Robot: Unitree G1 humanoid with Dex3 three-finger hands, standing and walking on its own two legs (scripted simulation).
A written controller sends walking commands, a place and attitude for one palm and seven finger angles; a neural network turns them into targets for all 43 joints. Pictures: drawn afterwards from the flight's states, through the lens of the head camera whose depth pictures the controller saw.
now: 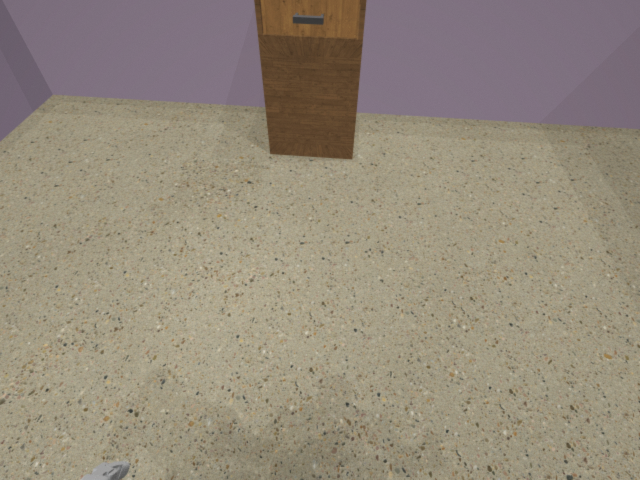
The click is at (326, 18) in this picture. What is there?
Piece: drawer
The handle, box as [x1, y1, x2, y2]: [293, 13, 323, 24]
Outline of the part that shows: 293,15 293,22 297,23 322,24 323,22 323,14 321,14 320,16 298,15 297,13 295,13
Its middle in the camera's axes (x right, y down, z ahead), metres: -0.05 -0.87 +1.52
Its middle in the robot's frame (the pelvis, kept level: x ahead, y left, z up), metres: +1.72 +0.13 -0.08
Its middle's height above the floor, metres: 0.69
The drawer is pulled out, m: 0.00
